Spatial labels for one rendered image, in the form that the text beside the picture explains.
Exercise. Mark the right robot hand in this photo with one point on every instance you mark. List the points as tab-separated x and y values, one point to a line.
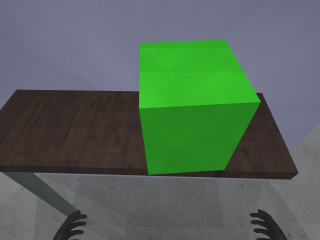
273	231

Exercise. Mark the left robot hand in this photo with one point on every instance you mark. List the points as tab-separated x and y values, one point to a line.
64	232

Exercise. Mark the table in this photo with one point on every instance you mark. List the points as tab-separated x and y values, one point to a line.
100	132

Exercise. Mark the carton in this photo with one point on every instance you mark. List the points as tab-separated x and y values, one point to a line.
195	104

